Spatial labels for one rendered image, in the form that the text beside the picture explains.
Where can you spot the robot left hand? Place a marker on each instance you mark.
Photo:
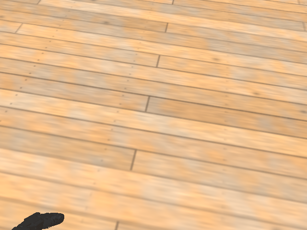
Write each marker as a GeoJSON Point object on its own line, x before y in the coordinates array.
{"type": "Point", "coordinates": [39, 221]}

